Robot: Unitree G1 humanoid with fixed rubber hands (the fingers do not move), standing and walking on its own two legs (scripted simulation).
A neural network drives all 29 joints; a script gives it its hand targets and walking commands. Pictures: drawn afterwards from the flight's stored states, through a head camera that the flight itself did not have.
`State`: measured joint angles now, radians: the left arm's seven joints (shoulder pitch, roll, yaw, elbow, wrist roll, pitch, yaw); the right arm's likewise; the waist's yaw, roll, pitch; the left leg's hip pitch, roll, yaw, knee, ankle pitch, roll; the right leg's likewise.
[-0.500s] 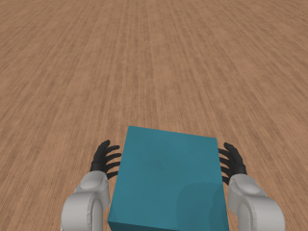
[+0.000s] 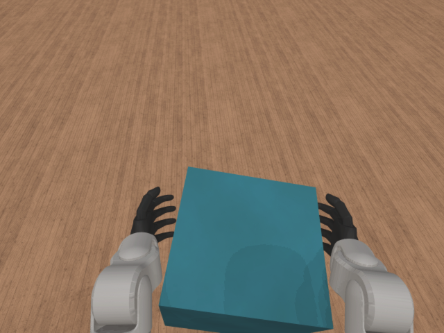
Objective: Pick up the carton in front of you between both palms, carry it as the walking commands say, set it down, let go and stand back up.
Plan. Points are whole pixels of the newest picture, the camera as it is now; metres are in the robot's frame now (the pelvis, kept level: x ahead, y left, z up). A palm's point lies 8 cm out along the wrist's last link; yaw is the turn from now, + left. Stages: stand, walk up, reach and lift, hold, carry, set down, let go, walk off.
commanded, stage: carry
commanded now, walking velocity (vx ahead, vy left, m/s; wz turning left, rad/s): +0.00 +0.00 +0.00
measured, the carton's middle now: (234, 261) +0.26 +0.01 +0.00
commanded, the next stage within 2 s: none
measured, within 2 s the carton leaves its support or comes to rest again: neither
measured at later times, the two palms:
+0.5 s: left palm (168, 160) +0.42 +0.14 +0.09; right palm (321, 164) +0.43 -0.15 +0.08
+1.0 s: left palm (164, 175) +0.42 +0.16 +0.04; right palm (306, 176) +0.43 -0.14 +0.04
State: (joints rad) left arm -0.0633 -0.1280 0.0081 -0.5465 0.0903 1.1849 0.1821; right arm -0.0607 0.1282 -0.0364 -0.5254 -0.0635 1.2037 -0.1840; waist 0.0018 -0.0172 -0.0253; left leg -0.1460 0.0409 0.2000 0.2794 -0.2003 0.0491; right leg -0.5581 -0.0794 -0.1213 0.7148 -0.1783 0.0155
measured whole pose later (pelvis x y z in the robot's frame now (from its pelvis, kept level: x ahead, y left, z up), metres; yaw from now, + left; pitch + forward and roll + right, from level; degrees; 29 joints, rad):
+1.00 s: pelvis +0.15 +0.00 -0.02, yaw +2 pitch +2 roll -1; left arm -0.13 -0.13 0.07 -0.10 0.21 0.99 0.09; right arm -0.15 0.13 -0.08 -0.09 -0.21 1.00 -0.09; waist 0.00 0.01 -0.10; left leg -0.13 0.03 0.11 0.51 -0.41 0.01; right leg -0.33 -0.07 -0.20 0.55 -0.25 -0.02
